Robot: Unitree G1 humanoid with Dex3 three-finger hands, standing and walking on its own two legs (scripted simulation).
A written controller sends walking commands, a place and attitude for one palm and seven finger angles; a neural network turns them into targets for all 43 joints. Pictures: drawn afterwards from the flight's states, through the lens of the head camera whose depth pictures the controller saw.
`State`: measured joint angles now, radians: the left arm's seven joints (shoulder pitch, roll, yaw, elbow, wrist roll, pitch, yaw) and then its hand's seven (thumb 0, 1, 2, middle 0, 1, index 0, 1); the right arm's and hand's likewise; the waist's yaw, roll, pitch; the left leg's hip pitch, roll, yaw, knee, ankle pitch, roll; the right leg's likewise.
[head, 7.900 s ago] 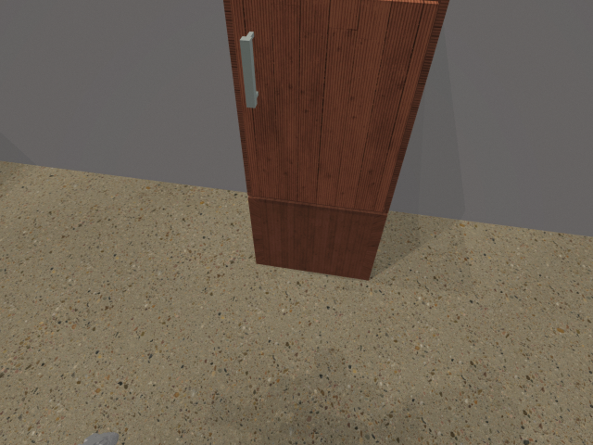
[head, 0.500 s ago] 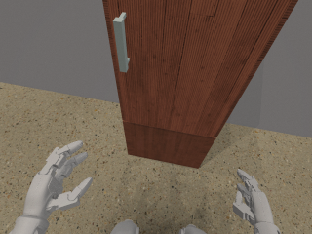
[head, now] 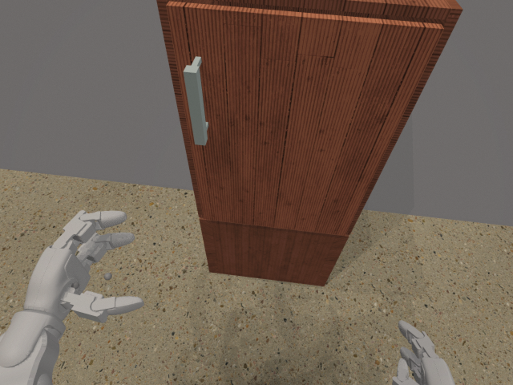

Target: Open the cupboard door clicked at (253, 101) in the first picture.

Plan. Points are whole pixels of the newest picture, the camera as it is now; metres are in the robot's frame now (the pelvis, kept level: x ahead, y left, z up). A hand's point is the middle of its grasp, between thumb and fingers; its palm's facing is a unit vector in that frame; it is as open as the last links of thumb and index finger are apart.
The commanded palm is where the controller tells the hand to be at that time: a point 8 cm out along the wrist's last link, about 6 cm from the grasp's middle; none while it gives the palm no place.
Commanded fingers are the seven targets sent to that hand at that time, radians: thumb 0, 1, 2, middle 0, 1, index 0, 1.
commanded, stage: raise the hand with hooked fingers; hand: left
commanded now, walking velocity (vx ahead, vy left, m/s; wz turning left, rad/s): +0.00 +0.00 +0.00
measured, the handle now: (199, 102) +0.58 +0.15 +0.12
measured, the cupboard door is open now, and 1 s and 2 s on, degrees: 0 0 0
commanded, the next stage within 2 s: move the hooked fingers beside the handle in 1.04 s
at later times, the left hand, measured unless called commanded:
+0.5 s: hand (69, 215) +0.29 +0.27 +0.14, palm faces +0.00 -1.00 -0.07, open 13.9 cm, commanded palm +0.27 +0.31 +0.14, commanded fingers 0.00 -0.50 0.30 -0.30 -1.20 -0.30 -1.20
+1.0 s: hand (85, 206) +0.31 +0.25 +0.14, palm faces -0.01 -1.00 -0.04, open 14.0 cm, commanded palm +0.28 +0.30 +0.15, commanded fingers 0.00 -0.50 0.30 -0.30 -1.20 -0.30 -1.20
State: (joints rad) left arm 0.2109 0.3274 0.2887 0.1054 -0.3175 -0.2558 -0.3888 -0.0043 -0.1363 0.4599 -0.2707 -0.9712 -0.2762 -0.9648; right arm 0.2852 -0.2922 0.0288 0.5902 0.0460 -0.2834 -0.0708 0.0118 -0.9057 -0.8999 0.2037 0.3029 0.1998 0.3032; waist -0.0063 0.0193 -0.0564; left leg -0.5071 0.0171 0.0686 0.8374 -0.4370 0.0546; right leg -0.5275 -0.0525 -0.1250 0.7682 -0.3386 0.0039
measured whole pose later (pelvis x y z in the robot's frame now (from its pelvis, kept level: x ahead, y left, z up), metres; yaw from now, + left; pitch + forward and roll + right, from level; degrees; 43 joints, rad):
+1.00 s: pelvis +0.01 -0.02 +0.03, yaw +0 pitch +2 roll -1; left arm -0.12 0.45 0.45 0.38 -0.33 -0.09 -0.53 -0.02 -0.50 0.30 -0.30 -1.20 -0.30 -1.20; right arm 0.27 -0.29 0.06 0.60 0.06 -0.22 -0.10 0.01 -0.91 -0.90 0.20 0.30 0.20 0.30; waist 0.02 0.03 -0.02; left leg -0.28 0.02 0.07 0.59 -0.34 0.02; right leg -0.32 -0.03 -0.12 0.56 -0.26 -0.02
